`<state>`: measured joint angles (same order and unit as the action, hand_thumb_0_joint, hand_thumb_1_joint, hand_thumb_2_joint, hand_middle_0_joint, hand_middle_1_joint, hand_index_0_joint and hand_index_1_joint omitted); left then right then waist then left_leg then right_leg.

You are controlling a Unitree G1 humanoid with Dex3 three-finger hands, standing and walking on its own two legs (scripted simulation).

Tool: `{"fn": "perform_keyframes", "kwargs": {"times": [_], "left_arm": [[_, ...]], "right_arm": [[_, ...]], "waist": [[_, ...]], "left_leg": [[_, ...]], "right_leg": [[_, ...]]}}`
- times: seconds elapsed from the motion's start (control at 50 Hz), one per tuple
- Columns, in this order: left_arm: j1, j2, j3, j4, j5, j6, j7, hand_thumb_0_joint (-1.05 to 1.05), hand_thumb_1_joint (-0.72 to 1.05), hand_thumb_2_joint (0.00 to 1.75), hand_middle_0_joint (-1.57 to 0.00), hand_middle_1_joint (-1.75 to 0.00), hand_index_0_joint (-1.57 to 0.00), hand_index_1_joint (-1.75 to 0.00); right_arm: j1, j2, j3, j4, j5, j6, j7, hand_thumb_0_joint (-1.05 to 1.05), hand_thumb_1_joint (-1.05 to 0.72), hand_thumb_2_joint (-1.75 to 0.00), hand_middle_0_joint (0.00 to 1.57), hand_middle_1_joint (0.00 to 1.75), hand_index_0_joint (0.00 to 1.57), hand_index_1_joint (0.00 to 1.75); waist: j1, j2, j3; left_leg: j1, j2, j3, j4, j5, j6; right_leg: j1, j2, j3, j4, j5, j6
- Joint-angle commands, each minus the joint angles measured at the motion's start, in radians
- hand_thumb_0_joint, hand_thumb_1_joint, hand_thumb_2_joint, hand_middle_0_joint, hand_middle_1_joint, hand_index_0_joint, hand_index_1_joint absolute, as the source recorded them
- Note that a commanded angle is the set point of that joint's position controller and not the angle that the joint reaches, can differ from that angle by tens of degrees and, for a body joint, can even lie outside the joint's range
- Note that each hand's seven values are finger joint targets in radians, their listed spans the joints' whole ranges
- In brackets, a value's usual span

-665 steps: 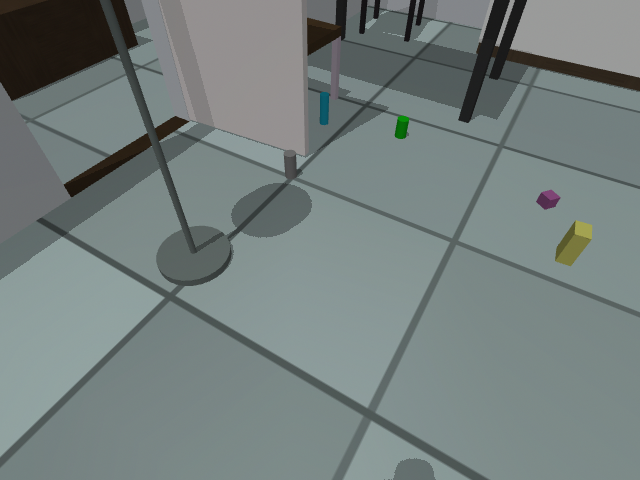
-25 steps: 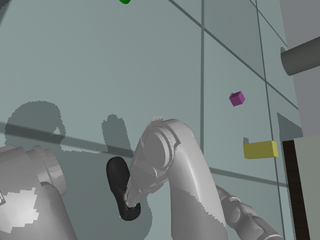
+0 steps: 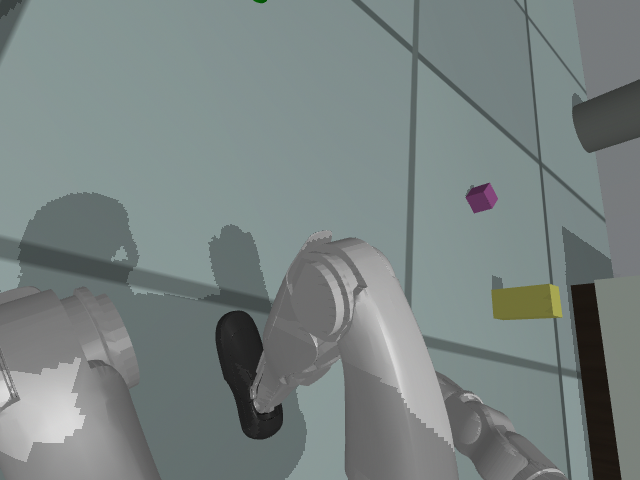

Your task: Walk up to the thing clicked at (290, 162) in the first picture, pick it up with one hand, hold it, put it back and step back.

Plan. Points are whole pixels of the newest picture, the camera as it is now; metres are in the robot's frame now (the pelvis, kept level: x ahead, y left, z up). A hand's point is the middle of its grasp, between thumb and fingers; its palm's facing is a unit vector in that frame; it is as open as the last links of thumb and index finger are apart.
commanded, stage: settle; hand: left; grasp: from the side
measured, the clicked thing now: out of the picture +0.44 +0.29 -0.22
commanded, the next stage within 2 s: lift in 1.60 s
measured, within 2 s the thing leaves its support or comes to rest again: neither
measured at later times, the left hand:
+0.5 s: hand out of the picture +0.42 +0.32 -0.07, palm faces +0.33 -0.94 -0.03, open 8.1 cm
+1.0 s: hand out of the picture +0.43 +0.31 +0.01, palm faces +0.31 -0.95 -0.05, open 8.1 cm
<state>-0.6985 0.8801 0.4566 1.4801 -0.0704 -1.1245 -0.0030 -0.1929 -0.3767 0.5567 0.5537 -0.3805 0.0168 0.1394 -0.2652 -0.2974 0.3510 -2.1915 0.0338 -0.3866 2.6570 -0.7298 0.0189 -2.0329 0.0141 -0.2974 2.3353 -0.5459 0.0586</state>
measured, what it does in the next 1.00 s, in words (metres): stands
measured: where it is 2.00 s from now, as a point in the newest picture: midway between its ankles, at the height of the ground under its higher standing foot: (180, 444)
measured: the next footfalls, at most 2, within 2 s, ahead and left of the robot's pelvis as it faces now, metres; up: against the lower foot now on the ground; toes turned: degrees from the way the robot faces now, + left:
none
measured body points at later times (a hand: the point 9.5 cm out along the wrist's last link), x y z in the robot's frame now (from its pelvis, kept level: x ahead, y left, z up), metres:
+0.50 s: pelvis +0.01 -0.01 +0.02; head +0.19 +0.16 +0.39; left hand +0.39 +0.37 -0.06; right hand +0.19 -0.24 -0.04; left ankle +0.08 +0.12 -0.26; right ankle +0.16 -0.12 -0.26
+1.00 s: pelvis +0.03 -0.02 +0.05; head +0.22 +0.09 +0.44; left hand +0.40 +0.36 +0.01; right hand +0.20 -0.26 -0.06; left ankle +0.08 +0.12 -0.26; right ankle +0.16 -0.12 -0.26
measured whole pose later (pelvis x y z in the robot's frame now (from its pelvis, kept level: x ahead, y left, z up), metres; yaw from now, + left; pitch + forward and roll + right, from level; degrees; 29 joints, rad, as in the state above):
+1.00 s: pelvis +0.03 -0.02 +0.05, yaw +10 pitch +30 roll -8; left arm -0.63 0.49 0.41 0.91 -0.13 -0.63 -0.22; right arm 0.07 -0.31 0.11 0.65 -0.09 0.05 0.08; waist -0.14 -0.02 -0.05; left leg -2.22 0.03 -0.13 2.40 -0.71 0.01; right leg -2.17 -0.06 -0.10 2.29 -0.64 0.00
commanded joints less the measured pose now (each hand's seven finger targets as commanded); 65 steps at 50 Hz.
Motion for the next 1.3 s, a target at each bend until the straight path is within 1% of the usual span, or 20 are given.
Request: {"fn": "perform_keyframes", "kwargs": {"times": [0.0,0.1,0.32,0.36,0.4,0.42,0.48,0.52,0.58,0.66,0.68,0.7,0.78,0.84,0.9,0.94,0.98,1.04,1.12,1.28], "left_arm": [[-0.244,0.172,0.021,-0.255,-0.004,-0.064,-0.004,0.0,0.47,1.31,-1.3,-1.38,-1.28,-1.4],[-0.214,0.123,0.007,-0.383,-0.001,0.003,-0.02,0.0,0.42,1.3,-1.31,-1.39,-1.3,-1.41],[-0.218,-0.039,-0.081,-0.587,-0.02,0.186,-0.073,0.0,0.42,1.29,-1.33,-1.4,-1.32,-1.42],[-0.209,-0.041,-0.064,-0.619,-0.028,0.215,-0.08,0.0,0.44,1.28,-1.32,-1.39,-1.31,-1.4],[-0.218,-0.086,-0.086,-0.631,-0.031,0.244,-0.089,0.0,0.41,1.28,-1.32,-1.39,-1.31,-1.41],[-0.234,-0.091,-0.08,-0.642,-0.035,0.256,-0.089,0.0,0.43,1.28,-1.33,-1.39,-1.32,-1.41],[-0.258,-0.086,-0.076,-0.696,-0.031,0.284,-0.099,0.0,0.43,1.25,-1.3,-1.36,-1.29,-1.38],[-0.248,-0.127,-0.101,-0.699,-0.032,0.303,-0.113,0.0,0.45,1.25,-1.3,-1.36,-1.29,-1.37],[-0.232,-0.116,-0.071,-0.731,-0.04,0.327,-0.124,0.0,0.46,1.24,-1.29,-1.34,-1.28,-1.36],[-0.252,-0.154,-0.071,-0.759,-0.061,0.352,-0.147,0.0,0.43,1.24,-1.3,-1.35,-1.29,-1.37],[-0.218,-0.124,-0.037,-0.75,-0.066,0.359,-0.149,0.0,0.42,1.23,-1.29,-1.34,-1.28,-1.36],[-0.217,-0.124,-0.035,-0.764,-0.072,0.364,-0.155,0.0,0.4,1.22,-1.29,-1.34,-1.28,-1.35],[-0.244,-0.15,-0.041,-0.773,-0.079,0.382,-0.185,0.0,0.38,1.23,-1.31,-1.36,-1.3,-1.38],[-0.185,-0.143,-0.01,-0.732,-0.08,0.403,-0.202,0.0,0.38,1.23,-1.3,-1.35,-1.29,-1.37],[-0.226,-0.166,-0.016,-0.79,-0.087,0.413,-0.214,0.0,0.36,1.24,-1.32,-1.38,-1.31,-1.4],[-0.216,-0.141,0.014,-0.78,-0.086,0.428,-0.218,0.0,0.36,1.23,-1.32,-1.37,-1.31,-1.39],[-0.231,-0.195,-0.017,-0.783,-0.087,0.435,-0.223,0.0,0.34,1.25,-1.33,-1.39,-1.32,-1.41],[-0.236,-0.174,0.001,-0.797,-0.078,0.443,-0.22,0.0,0.33,1.23,-1.34,-1.38,-1.33,-1.4],[-0.231,-0.218,-0.019,-0.772,-0.074,0.452,-0.22,0.0,0.3,1.25,-1.35,-1.39,-1.34,-1.41],[-0.288,-0.215,-0.018,-0.797,-0.063,0.445,-0.21,0.0,0.34,1.29,-1.36,-1.41,-1.35,-1.44]], "right_arm": [[0.063,-0.367,-0.148,0.001,0.007,0.02,-0.019,0.0,-0.91,-0.9,0.2,0.3,0.2,0.3],[0.108,-0.352,-0.199,0.011,0.028,0.028,-0.02,0.0,-0.91,-0.9,0.2,0.3,0.2,0.3],[0.212,-0.308,-0.332,0.011,0.131,0.03,-0.02,0.0,-0.89,-0.9,0.2,0.3,0.2,0.3],[0.237,-0.299,-0.355,0.012,0.148,0.031,-0.021,0.0,-0.89,-0.9,0.2,0.3,0.2,0.3],[0.236,-0.283,-0.378,0.009,0.169,0.029,-0.023,0.0,-0.89,-0.9,0.2,0.3,0.2,0.3],[0.258,-0.281,-0.385,0.014,0.175,0.029,-0.023,0.0,-0.88,-0.9,0.2,0.3,0.2,0.3],[0.271,-0.266,-0.412,0.011,0.196,0.027,-0.029,0.0,-0.88,-0.89,0.2,0.3,0.2,0.3],[0.285,-0.253,-0.428,0.018,0.206,0.03,-0.031,0.0,-0.88,-0.89,0.2,0.3,0.2,0.3],[0.315,-0.242,-0.451,0.025,0.224,0.031,-0.038,0.0,-0.88,-0.9,0.2,0.3,0.2,0.3],[0.343,-0.222,-0.475,0.036,0.243,0.031,-0.048,0.0,-0.89,-0.9,0.2,0.3,0.2,0.3],[0.35,-0.22,-0.48,0.033,0.248,0.031,-0.051,0.0,-0.89,-0.9,0.2,0.3,0.2,0.3],[0.342,-0.208,-0.487,0.028,0.255,0.031,-0.055,0.0,-0.89,-0.9,0.2,0.3,0.2,0.3],[0.374,-0.195,-0.509,0.045,0.268,0.026,-0.064,0.0,-0.89,-0.9,0.2,0.3,0.2,0.3],[0.374,-0.187,-0.52,0.041,0.279,0.025,-0.069,0.0,-0.89,-0.9,0.2,0.3,0.2,0.3],[0.385,-0.173,-0.532,0.043,0.287,0.02,-0.072,0.0,-0.9,-0.9,0.2,0.3,0.2,0.3],[0.394,-0.171,-0.54,0.043,0.293,0.017,-0.077,0.0,-0.9,-0.9,0.2,0.3,0.2,0.3],[0.399,-0.16,-0.545,0.048,0.294,0.014,-0.08,0.0,-0.9,-0.9,0.2,0.3,0.2,0.3],[0.412,-0.158,-0.558,0.051,0.298,0.008,-0.084,0.0,-0.9,-0.9,0.2,0.3,0.2,0.3],[0.402,-0.146,-0.562,0.047,0.303,0.002,-0.088,0.0,-0.9,-0.9,0.2,0.3,0.2,0.3],[0.415,-0.141,-0.574,0.054,0.304,-0.011,-0.092,0.0,-0.9,-0.9,0.2,0.3,0.2,0.3]], "waist": [[-0.117,0.667,-0.639],[-0.087,0.704,-0.721],[-0.024,0.669,-0.779],[-0.001,0.671,-0.804],[0.005,0.63,-0.789],[-0.001,0.63,-0.793],[0.03,0.64,-0.841],[0.033,0.631,-0.864],[0.063,0.625,-0.914],[0.065,0.609,-0.973],[0.077,0.581,-0.999],[0.093,0.55,-1.029],[0.087,0.521,-1.047],[0.106,0.479,-1.055],[0.113,0.494,-1.097],[0.127,0.474,-1.119],[0.115,0.483,-1.108],[0.126,0.478,-1.109],[0.121,0.472,-1.086],[0.127,0.486,-1.102]], "left_leg": [[0.415,0.047,0.085,-0.384,0.164,-0.051],[0.46,0.046,0.111,-0.401,0.211,-0.056],[0.388,0.022,0.15,-0.476,0.091,-0.034],[0.392,0.019,0.155,-0.496,0.087,-0.033],[0.357,0.016,0.159,-0.511,0.027,-0.024],[0.354,0.012,0.167,-0.513,0.031,-0.023],[0.366,0.004,0.183,-0.533,0.018,-0.02],[0.379,0.001,0.192,-0.539,0.037,-0.02],[0.391,-0.007,0.217,-0.549,0.061,-0.018],[0.393,-0.016,0.246,-0.544,0.111,-0.014],[0.376,-0.019,0.26,-0.532,0.125,-0.008],[0.363,-0.023,0.275,-0.525,0.127,-0.001],[0.345,-0.028,0.3,-0.525,0.146,0.004],[0.332,-0.03,0.31,-0.533,0.149,0.01],[0.352,-0.032,0.321,-0.548,0.167,0.007],[0.357,-0.031,0.328,-0.548,0.192,0.008],[0.373,-0.03,0.329,-0.555,0.2,0.006],[0.371,-0.032,0.333,-0.577,0.17,0.008],[0.389,-0.032,0.332,-0.601,0.154,0.008],[0.441,-0.034,0.332,-0.637,0.148,0.005]], "right_leg": [[0.288,0.054,-0.052,-0.125,0.15,-0.061],[0.282,0.047,-0.029,-0.129,0.178,-0.068],[0.162,0.026,0.021,-0.152,0.089,-0.085],[0.146,0.021,0.031,-0.15,0.08,-0.088],[0.109,0.018,0.041,-0.161,0.033,-0.09],[0.12,0.016,0.046,-0.169,0.037,-0.089],[0.103,0.006,0.065,-0.175,0.015,-0.093],[0.101,0.003,0.075,-0.178,0.022,-0.095],[0.119,-0.003,0.093,-0.189,0.026,-0.097],[0.148,-0.008,0.113,-0.198,0.055,-0.099],[0.186,-0.005,0.119,-0.208,0.06,-0.096],[0.206,-0.004,0.131,-0.221,0.056,-0.095],[0.232,-0.011,0.15,-0.239,0.069,-0.091],[0.258,-0.013,0.161,-0.255,0.06,-0.088],[0.276,-0.019,0.171,-0.259,0.073,-0.09],[0.288,-0.02,0.18,-0.262,0.088,-0.09],[0.276,-0.021,0.184,-0.27,0.096,-0.092],[0.282,-0.024,0.189,-0.289,0.063,-0.093],[0.257,-0.027,0.192,-0.305,0.042,-0.095],[0.246,-0.03,0.198,-0.322,0.032,-0.099]]}}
